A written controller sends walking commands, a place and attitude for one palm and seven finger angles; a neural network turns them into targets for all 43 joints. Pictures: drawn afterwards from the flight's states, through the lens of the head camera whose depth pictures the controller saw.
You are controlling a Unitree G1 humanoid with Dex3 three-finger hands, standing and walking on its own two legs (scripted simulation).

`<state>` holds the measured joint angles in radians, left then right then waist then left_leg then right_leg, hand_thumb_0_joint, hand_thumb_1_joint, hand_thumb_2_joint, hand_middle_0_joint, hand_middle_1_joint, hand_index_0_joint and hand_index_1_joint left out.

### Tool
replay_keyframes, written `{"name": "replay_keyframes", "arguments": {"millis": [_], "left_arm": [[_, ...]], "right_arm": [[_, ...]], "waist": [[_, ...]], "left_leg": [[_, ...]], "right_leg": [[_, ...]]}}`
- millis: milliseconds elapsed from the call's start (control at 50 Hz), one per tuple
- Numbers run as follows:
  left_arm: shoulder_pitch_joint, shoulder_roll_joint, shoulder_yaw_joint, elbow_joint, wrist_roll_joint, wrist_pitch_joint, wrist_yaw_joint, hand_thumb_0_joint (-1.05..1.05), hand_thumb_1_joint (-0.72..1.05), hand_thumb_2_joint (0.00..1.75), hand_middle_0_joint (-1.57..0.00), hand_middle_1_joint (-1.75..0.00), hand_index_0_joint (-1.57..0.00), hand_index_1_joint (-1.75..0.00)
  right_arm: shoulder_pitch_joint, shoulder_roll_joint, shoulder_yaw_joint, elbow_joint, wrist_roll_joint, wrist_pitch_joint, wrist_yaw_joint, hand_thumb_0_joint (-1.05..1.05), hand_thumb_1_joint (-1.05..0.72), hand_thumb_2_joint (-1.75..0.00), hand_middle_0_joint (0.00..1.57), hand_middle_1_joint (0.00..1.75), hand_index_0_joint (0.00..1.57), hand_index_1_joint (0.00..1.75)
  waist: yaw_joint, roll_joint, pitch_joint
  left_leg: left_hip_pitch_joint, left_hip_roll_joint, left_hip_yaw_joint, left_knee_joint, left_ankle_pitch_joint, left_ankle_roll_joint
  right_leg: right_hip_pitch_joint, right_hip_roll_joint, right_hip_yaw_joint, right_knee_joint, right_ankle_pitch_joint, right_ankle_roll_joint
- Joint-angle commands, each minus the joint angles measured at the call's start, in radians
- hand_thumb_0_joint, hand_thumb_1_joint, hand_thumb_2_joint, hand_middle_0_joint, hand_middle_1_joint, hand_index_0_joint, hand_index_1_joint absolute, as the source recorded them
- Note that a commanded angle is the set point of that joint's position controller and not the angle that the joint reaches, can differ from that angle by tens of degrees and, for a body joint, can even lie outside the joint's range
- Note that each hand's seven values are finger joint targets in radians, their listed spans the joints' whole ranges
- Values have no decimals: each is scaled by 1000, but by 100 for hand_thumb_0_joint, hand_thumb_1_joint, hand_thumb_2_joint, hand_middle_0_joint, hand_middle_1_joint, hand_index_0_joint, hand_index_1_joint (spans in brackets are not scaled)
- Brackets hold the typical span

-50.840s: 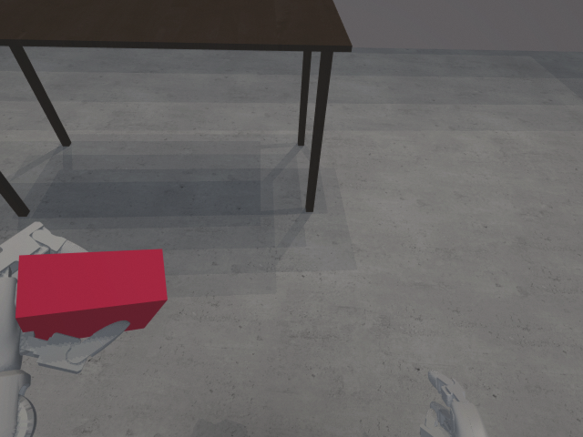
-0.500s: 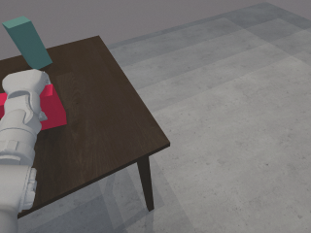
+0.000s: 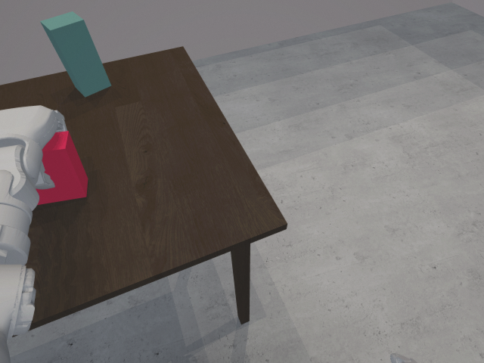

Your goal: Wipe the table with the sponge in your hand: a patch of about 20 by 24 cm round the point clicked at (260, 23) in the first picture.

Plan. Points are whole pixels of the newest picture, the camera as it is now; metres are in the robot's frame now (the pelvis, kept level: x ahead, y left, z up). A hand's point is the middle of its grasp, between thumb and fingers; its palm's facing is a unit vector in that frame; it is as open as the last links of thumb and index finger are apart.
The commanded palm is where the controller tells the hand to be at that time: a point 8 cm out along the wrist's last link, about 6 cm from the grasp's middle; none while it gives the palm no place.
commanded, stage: wipe back along the first lane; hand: left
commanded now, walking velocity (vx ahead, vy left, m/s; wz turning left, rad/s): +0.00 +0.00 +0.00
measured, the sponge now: (39, 178) +0.38 +0.38 +0.08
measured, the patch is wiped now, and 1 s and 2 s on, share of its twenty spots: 0.90 0.90 0.90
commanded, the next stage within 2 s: lift the sponge slowly off the table in 1.68 s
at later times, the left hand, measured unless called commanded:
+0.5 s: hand (37, 171) +0.37 +0.36 +0.12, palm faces -0.04 +0.01 -1.00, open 9.5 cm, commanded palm +0.34 +0.35 +0.17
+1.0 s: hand (42, 194) +0.33 +0.33 +0.12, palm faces +0.00 -0.01 -1.00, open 9.6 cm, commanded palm +0.30 +0.32 +0.15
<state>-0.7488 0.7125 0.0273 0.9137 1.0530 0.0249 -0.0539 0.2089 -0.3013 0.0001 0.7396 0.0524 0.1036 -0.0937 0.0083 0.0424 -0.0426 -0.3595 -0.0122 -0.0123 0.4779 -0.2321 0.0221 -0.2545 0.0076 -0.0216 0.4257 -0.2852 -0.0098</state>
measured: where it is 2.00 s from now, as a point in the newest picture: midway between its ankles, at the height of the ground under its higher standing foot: outside the picture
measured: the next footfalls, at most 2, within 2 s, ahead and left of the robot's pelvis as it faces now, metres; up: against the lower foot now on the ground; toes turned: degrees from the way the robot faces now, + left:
none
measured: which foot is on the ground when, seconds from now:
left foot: down 0.00-1.00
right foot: down 0.00-1.00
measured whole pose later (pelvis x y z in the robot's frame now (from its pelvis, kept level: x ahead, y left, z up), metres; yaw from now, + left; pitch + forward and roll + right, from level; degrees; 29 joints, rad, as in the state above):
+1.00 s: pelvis +0.00 +0.00 +0.00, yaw +0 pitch +2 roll +0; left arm -0.35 0.56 0.00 0.39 0.94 0.27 -0.02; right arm 0.12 -0.30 0.03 0.70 0.05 0.13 -0.07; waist 0.07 0.08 -0.05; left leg -0.26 -0.02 -0.01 0.45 -0.23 0.02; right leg -0.17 0.00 -0.02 0.42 -0.29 -0.01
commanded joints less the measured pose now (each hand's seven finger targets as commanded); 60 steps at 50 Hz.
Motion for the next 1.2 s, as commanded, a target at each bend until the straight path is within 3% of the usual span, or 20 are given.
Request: {"name": "replay_keyframes", "arguments": {"millis": [0, 40, 80, 140, 160, 200, 240, 320, 360, 420, 480, 640, 680, 760, 780, 860, 940, 980, 1140, 1180], "left_arm": [[-437, 357, 109, -198, 10, -16, 51, 0, 10, 130, -120, -160, -120, -160], [-433, 405, 154, -204, 2, -30, 51, 0, 10, 130, -120, -160, -120, -160], [-367, 342, 124, -206, -8, -32, 58, 0, 10, 130, -120, -160, -120, -160], [-273, 330, 142, -249, -25, -26, 61, 0, 10, 130, -120, -160, -120, -160], [-257, 309, 123, -230, -25, -17, 64, 0, 10, 130, -120, -160, -120, -160], [-249, 291, 114, -271, -33, -5, 71, 0, 10, 130, -120, -160, -120, -160], [-197, 325, 157, -314, -45, 10, 74, 0, 10, 130, -120, -160, -120, -160], [-129, 285, 130, -302, -55, 52, 71, 0, 10, 130, -120, -160, -120, -160], [-135, 254, 99, -362, -57, 62, 67, 0, 10, 130, -120, -160, -120, -160], [-98, 209, 67, -381, -55, 92, 62, 0, 10, 130, -120, -160, -120, -160], [-85, 215, 68, -335, -58, 114, 50, 0, 10, 130, -120, -160, -120, -160], [-19, 111, 4, -450, -62, 138, 26, 0, 10, 130, -120, -160, -120, -160], [24, 125, 20, -439, -65, 151, 25, 0, 10, 130, -120, -160, -120, -160], [96, 65, -7, -528, -87, 168, 21, 0, 10, 130, -120, -160, -120, -160], [142, 93, 26, -540, -86, 175, 23, 0, 10, 130, -120, -160, -120, -160], [200, 34, -12, -588, -95, 212, 21, 0, 10, 130, -120, -160, -120, -160], [218, 73, 25, -629, -93, 247, 15, 0, 10, 130, -120, -160, -120, -160], [233, 43, -7, -632, -89, 259, 9, 0, 10, 130, -120, -160, -120, -160], [396, 39, 28, -775, -122, 283, -10, 0, 10, 130, -120, -160, -120, -160], [428, 40, 34, -789, -127, 290, -10, 0, 10, 130, -120, -160, -120, -160]], "right_arm": [[34, -156, -56, -83, -10, -19, -7, 0, -90, -90, 20, 30, 20, 30], [29, -163, -56, -86, -12, -13, -8, 0, -90, -90, 20, 30, 20, 30], [32, -154, -61, -92, -10, -13, 0, 0, -90, -90, 20, 30, 20, 30], [10, -155, -62, -109, -9, -5, 9, 0, -90, -90, 20, 30, 20, 30], [13, -155, -62, -100, -5, -2, 12, 0, -90, -90, 20, 30, 20, 30], [-3, -157, -62, -108, -3, -3, 16, 0, -90, -90, 20, 30, 20, 30], [-25, -160, -61, -118, -5, -1, 18, 0, -90, -90, 20, 30, 20, 30], [-46, -157, -54, -116, 1, 1, 20, 0, -90, -90, 20, 30, 20, 30], [-64, -151, -50, -129, 2, -1, 19, 0, -90, -90, 20, 30, 20, 30], [-85, -147, -45, -135, 3, -4, 19, 0, -90, -90, 20, 30, 20, 30], [-95, -150, -37, -129, 3, -3, 10, 0, -90, -90, 20, 30, 20, 30], [-142, -135, -29, -160, -4, -11, 10, 0, -90, -90, 20, 30, 20, 30], [-140, -139, -30, -154, -4, -9, 9, 0, -90, -90, 20, 30, 20, 30], [-167, -129, -26, -174, -6, -14, 13, 0, -90, -90, 20, 30, 20, 30], [-172, -131, -28, -176, -8, -15, 15, 0, -90, -90, 20, 30, 20, 30], [-199, -124, -21, -182, -6, -16, 18, 0, -90, -90, 20, 30, 20, 30], [-226, -130, -16, -185, -9, -18, 13, 0, -90, -90, 20, 30, 20, 30], [-232, -126, -14, -184, -8, -21, 11, 0, -90, -90, 20, 30, 20, 30], [-268, -118, -10, -214, -11, -31, 17, 0, -90, -90, 20, 30, 20, 30], [-268, -118, -11, -211, -11, -36, 18, 0, -90, -90, 20, 30, 20, 30]], "waist": [[-22, 63, -364], [-6, 69, -388], [-5, 57, -395], [16, 73, -399], [-1, 45, -364], [2, 34, -346], [27, 64, -365], [19, 9, -288], [19, 50, -294], [18, 32, -251], [13, -3, -199], [33, 29, -232], [30, -16, -219], [42, -18, -233], [54, -13, -233], [50, -25, -193], [61, -26, -180], [53, -44, -166], [77, -17, -193], [75, -45, -181]], "left_leg": [[238, -23, 28, 9, 425, 31], [223, -23, 29, 3, 445, 28], [238, -21, 31, 16, 465, 32], [229, -18, 28, 12, 505, 28], [224, -17, 28, 13, 472, 30], [217, -15, 25, 6, 448, 33], [217, -16, 25, -3, 464, 31], [181, -20, 28, -21, 366, 33], [198, -20, 21, -31, 360, 31], [194, -20, 17, -40, 323, 32], [166, -22, 19, -58, 237, 29], [208, -21, 14, -60, 284, 25], [200, -20, 18, -60, 259, 23], [219, -22, 17, -57, 300, 25], [217, -22, 18, -52, 314, 24], [208, -23, 22, -58, 304, 22], [193, -25, 22, -64, 292, 19], [193, -30, 30, -61, 277, 21], [206, -31, 29, -40, 340, 19], [206, -32, 32, -32, 345, 21]], "right_leg": [[61, 44, -4, -4, 394, -48], [92, 42, 1, -5, 423, -52], [85, 43, -4, 7, 431, -45], [110, 41, -2, 5, 452, -47], [85, 44, -6, 6, 423, -41], [79, 45, -9, 3, 409, -42], [116, 42, -2, 0, 418, -47], [105, 44, -10, -9, 363, -42], [102, 43, -11, -9, 328, -42], [85, 45, -15, -22, 293, -45], [71, 45, -17, -37, 233, -43], [93, 41, -12, -43, 261, -52], [89, 42, -16, -39, 253, -46], [116, 40, -13, -32, 290, -45], [123, 40, -13, -30, 308, -46], [121, 40, -15, -29, 302, -43], [141, 37, -8, -35, 306, -47], [134, 38, -10, -34, 302, -40], [180, 35, -2, -11, 387, -40], [176, 36, -4, -6, 409, -35]]}}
